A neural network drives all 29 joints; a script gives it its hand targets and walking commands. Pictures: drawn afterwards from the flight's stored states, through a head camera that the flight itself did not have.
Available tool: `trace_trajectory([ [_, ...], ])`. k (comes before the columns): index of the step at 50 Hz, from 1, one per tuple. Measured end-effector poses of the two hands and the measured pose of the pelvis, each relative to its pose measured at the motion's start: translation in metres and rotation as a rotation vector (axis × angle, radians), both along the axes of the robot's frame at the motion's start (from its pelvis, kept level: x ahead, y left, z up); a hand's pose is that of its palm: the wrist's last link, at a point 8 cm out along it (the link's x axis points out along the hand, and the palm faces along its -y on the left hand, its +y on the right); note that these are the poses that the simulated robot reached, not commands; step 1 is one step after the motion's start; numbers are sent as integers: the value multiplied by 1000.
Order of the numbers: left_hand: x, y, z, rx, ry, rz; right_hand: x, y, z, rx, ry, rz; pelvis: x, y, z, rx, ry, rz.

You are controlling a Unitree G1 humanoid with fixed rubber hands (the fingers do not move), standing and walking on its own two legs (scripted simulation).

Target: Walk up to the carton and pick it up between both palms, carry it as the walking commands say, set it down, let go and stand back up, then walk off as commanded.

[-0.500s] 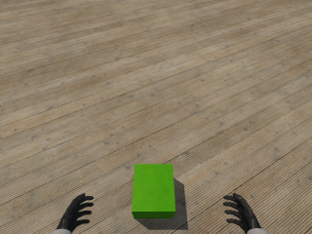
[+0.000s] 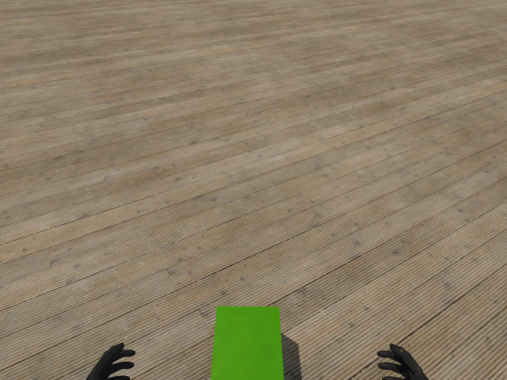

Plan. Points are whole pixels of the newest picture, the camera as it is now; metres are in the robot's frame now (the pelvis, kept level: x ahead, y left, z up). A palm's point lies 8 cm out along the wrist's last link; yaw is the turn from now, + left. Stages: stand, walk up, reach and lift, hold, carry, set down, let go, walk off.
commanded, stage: stand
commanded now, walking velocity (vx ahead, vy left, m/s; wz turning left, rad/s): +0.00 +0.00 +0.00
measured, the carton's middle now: (247, 353) +0.41 +0.02 -0.68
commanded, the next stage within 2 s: walk off in 1.72 s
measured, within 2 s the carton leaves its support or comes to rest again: neither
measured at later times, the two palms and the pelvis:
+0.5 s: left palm out of the picture +0.06 +0.31 -0.09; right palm out of the picture +0.06 -0.28 -0.08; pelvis -0.03 +0.02 +0.00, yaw -1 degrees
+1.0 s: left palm out of the picture +0.02 +0.31 -0.11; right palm out of the picture +0.04 -0.29 -0.09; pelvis -0.05 +0.02 +0.01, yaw -2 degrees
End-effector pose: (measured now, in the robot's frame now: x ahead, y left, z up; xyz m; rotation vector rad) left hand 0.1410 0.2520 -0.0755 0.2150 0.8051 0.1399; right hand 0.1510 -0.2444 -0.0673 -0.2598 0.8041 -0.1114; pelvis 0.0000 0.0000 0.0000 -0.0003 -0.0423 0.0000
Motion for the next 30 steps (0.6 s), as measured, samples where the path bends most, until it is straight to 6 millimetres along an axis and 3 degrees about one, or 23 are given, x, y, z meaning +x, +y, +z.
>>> trace_trajectory([
  [5,-13,29,1,68,-7,29,-11,-28,4,-72,-26,-49,3,3,0,-2,10,-2],
  [10,-24,45,1,96,-24,47,-25,-41,8,-112,-43,-75,1,6,-1,-5,1,-3],
  [30,-101,55,-24,84,173,18,-111,-36,-17,-109,153,-104,-40,18,3,2,-4,-32],
])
